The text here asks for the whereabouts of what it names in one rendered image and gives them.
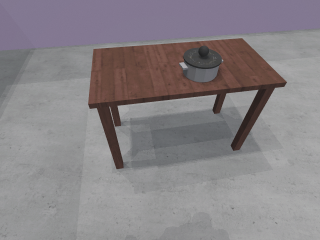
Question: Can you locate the table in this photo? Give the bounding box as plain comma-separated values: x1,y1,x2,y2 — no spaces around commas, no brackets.
88,38,287,169

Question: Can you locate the lid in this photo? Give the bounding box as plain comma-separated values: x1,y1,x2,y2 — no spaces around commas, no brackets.
183,47,222,69

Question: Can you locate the knob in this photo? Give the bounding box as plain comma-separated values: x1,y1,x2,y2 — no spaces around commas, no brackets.
198,45,209,57

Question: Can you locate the pot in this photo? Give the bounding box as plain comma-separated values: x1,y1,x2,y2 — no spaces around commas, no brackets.
179,60,223,83

